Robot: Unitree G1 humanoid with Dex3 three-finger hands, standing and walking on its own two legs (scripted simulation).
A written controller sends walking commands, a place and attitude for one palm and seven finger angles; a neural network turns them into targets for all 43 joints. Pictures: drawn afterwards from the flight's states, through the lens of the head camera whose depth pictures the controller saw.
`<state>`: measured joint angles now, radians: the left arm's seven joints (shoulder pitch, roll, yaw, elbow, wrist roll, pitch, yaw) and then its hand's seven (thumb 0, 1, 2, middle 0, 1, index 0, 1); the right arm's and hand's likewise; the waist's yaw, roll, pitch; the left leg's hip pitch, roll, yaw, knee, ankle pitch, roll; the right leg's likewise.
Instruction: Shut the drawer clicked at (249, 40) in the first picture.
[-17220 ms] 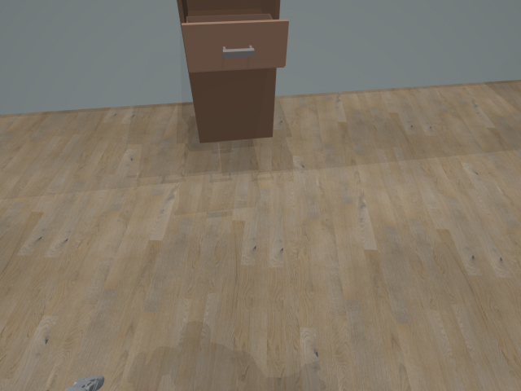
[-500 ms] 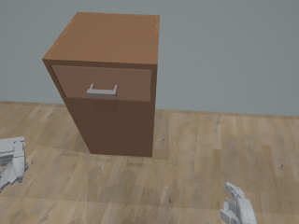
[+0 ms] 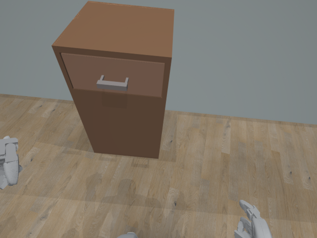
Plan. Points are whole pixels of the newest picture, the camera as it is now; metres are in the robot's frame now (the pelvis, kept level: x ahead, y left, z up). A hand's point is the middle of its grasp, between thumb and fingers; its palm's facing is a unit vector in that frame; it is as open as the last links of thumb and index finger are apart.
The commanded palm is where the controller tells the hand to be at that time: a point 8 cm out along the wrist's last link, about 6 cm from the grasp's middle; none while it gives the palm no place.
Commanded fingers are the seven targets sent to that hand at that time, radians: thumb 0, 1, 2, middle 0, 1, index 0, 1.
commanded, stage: step back with the hand held close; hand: left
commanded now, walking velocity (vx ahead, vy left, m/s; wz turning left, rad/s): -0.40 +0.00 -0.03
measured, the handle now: (113, 82) +0.69 +0.21 -0.06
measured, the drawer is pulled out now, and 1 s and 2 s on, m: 0.00 0.00 0.00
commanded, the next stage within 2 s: stop stepping back and stand still in 0.48 s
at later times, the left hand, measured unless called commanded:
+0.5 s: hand out of the picture +0.11 +0.27 +0.19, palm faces +0.37 -0.83 -0.42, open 3.3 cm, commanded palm +0.05 +0.30 +0.19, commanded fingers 0.00 0.90 0.90 -1.40 -1.60 -1.40 -1.60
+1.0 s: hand out of the picture +0.02 +0.26 +0.19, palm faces +0.20 -0.86 -0.47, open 3.3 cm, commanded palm -0.02 +0.32 +0.19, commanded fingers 0.00 0.90 0.90 -1.40 -1.60 -1.40 -1.60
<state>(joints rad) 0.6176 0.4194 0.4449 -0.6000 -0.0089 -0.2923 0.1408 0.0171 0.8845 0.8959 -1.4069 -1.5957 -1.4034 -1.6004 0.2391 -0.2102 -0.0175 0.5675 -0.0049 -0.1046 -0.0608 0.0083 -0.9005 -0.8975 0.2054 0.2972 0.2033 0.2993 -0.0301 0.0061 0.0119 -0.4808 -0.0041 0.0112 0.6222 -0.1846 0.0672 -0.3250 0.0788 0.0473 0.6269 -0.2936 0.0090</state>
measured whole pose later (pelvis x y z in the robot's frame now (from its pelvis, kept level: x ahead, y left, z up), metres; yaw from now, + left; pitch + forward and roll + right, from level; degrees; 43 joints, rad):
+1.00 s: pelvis -0.18 +0.05 +0.01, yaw -7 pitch +0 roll -2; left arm 0.73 0.45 0.40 -0.70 -0.04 -0.21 0.12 0.02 0.89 0.90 -1.41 -1.60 -1.40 -1.60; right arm 0.28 -0.21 -0.01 0.62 -0.01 -0.07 -0.04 0.01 -0.90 -0.90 0.21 0.30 0.20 0.30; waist -0.02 -0.05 -0.03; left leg -0.55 -0.03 0.05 0.87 -0.31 -0.01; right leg -0.22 0.03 -0.07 0.49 -0.28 -0.07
